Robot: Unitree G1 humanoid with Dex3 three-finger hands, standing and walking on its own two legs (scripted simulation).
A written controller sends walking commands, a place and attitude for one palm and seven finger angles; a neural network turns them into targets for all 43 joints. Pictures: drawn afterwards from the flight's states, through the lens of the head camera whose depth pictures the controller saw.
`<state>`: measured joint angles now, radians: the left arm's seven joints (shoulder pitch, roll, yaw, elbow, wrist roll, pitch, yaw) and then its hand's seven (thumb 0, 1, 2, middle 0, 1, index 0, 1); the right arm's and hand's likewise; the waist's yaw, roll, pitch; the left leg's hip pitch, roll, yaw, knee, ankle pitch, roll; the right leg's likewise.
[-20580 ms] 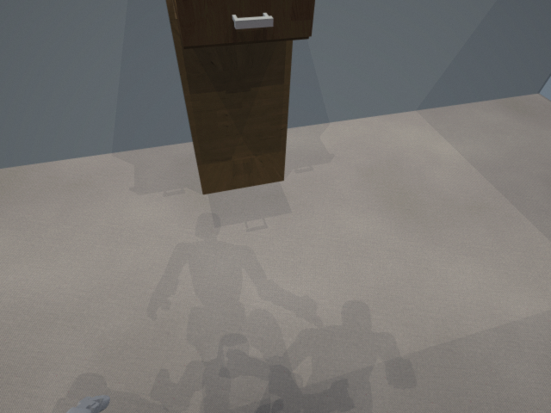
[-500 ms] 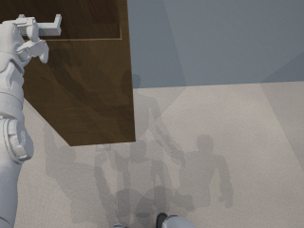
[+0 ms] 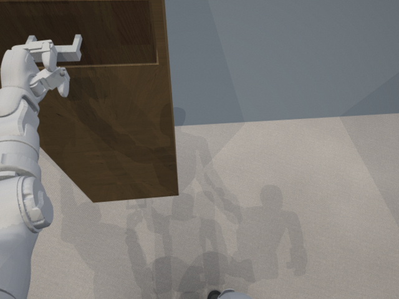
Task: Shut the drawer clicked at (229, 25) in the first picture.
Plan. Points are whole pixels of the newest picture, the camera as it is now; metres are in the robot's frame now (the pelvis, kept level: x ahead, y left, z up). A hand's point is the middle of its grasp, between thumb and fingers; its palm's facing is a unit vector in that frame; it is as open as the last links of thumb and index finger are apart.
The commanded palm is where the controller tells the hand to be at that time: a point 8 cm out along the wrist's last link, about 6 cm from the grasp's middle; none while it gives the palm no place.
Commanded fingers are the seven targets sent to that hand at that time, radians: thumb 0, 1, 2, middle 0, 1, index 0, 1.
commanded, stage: pull the fist back off the drawer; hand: left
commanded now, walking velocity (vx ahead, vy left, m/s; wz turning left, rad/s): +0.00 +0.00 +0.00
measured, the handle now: (52, 47) +0.58 +0.25 +0.16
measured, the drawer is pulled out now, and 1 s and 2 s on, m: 0.00 0.00 0.00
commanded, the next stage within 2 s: draw the hand back to the body in 0.14 s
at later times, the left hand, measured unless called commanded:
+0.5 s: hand (53, 95) +0.45 +0.22 +0.16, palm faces +0.03 -1.00 +0.01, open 3.2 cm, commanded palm +0.40 +0.27 +0.17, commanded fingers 0.00 0.90 0.90 -1.40 -1.60 -1.40 -1.60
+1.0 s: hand (5, 183) +0.29 +0.24 +0.16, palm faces +0.34 -0.91 -0.23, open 3.2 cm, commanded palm +0.25 +0.27 +0.18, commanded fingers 0.00 0.90 0.90 -1.40 -1.60 -1.40 -1.60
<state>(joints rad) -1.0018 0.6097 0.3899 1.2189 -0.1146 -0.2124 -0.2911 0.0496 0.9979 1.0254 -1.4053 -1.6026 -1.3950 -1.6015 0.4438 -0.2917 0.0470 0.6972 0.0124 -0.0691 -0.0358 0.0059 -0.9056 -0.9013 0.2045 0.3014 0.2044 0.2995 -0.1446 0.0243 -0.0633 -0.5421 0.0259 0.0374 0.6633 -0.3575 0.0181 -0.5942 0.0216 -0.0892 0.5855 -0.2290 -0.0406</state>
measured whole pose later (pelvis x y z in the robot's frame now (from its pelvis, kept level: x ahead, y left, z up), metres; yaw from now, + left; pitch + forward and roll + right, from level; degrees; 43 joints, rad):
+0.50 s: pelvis +0.03 +0.00 +0.01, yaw -2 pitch +8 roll -1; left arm -0.55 0.43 0.41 0.69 -0.22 -0.07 -0.31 0.01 0.89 0.90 -1.40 -1.60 -1.39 -1.60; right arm 0.37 -0.28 0.03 0.60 0.05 -0.01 -0.03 0.01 -0.91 -0.90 0.20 0.30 0.20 0.30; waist -0.05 0.04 -0.09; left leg -0.33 0.03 0.08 0.55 -0.37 0.02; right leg -0.42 0.03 -0.04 0.53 -0.25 -0.03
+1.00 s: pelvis +0.00 +0.00 +0.02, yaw +0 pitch -3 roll +0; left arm 0.00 0.31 0.24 0.01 -0.10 -0.04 0.04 0.01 0.90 0.90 -1.41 -1.60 -1.40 -1.60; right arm 0.16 -0.24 0.05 0.63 0.02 -0.08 -0.06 0.01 -0.90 -0.90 0.20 0.30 0.20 0.30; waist 0.05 0.05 0.02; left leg -0.09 0.00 0.04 0.42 -0.27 0.02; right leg -0.18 0.01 -0.08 0.41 -0.18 -0.04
